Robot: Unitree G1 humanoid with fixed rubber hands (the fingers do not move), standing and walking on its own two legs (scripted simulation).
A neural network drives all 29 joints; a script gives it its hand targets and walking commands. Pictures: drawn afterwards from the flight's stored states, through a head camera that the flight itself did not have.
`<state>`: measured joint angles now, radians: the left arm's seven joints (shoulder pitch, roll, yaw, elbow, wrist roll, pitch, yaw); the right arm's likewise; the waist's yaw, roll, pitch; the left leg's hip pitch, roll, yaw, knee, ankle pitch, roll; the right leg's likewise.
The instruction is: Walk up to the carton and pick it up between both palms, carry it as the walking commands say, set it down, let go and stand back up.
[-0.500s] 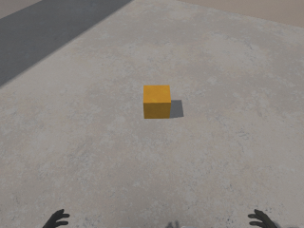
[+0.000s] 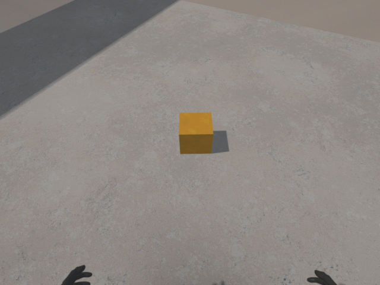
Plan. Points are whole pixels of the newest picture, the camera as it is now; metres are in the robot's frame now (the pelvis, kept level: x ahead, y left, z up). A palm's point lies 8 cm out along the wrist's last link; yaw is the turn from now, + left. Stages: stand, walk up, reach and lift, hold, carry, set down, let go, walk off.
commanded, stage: stand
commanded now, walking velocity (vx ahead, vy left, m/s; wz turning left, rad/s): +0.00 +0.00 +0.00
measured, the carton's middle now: (195, 133) +1.08 -0.02 -0.67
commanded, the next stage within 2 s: walk up in 0.44 s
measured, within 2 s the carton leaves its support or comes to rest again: neither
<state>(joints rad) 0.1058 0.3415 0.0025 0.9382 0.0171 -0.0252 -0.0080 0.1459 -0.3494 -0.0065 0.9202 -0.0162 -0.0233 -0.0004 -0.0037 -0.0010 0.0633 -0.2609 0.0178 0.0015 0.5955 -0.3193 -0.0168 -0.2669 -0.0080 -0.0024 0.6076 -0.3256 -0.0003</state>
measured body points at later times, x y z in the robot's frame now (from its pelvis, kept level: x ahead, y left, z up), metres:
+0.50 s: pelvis +0.00 +0.00 +0.02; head +0.02 +0.00 +0.47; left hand +0.10 +0.30 -0.11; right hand +0.10 -0.29 -0.11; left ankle +0.00 +0.13 -0.73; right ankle +0.00 -0.12 -0.73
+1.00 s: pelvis +0.08 -0.04 +0.01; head +0.11 -0.05 +0.45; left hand +0.15 +0.30 -0.09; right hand +0.13 -0.38 -0.11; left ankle +0.08 +0.10 -0.68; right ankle +0.06 -0.15 -0.73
